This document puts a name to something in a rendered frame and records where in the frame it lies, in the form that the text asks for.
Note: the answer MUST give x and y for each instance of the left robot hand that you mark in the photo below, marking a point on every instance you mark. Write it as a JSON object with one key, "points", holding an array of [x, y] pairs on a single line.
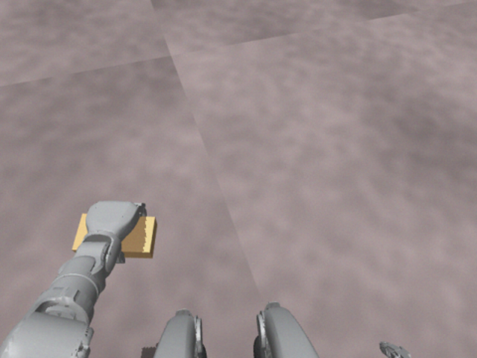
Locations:
{"points": [[117, 217]]}

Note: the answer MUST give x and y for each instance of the small box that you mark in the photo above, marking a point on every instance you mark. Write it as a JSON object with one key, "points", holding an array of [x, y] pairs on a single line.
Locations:
{"points": [[139, 243]]}

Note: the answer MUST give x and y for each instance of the left robot arm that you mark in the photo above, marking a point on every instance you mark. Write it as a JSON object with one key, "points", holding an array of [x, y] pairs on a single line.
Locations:
{"points": [[57, 324]]}

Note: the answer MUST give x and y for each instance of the right robot hand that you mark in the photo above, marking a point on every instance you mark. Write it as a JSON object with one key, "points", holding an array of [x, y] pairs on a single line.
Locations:
{"points": [[392, 351]]}

